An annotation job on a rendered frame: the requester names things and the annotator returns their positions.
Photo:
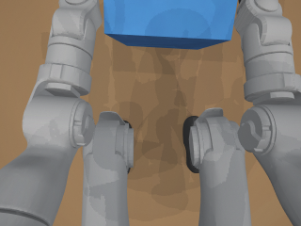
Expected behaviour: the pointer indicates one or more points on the left robot upper arm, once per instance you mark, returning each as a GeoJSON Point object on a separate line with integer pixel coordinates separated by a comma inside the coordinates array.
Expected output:
{"type": "Point", "coordinates": [33, 184]}

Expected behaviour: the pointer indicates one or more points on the robot right shin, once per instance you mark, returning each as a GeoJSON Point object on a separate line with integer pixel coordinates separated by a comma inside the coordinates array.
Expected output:
{"type": "Point", "coordinates": [218, 112]}

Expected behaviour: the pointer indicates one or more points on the robot shin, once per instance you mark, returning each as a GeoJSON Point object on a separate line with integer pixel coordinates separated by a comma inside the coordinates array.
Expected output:
{"type": "Point", "coordinates": [218, 112]}
{"type": "Point", "coordinates": [104, 116]}

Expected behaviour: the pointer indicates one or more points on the robot left shin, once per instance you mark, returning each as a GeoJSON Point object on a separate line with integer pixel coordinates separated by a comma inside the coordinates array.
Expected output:
{"type": "Point", "coordinates": [104, 116]}

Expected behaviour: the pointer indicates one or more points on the robot right forearm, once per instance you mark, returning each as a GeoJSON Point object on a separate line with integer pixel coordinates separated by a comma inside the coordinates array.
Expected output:
{"type": "Point", "coordinates": [266, 42]}

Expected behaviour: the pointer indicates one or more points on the carton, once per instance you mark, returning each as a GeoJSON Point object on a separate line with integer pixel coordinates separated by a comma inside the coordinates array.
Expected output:
{"type": "Point", "coordinates": [176, 24]}

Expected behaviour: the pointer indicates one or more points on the robot left forearm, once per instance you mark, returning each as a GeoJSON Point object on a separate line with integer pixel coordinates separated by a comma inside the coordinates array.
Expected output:
{"type": "Point", "coordinates": [70, 50]}

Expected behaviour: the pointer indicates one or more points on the right robot upper arm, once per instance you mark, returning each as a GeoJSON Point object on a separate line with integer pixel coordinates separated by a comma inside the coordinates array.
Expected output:
{"type": "Point", "coordinates": [273, 134]}

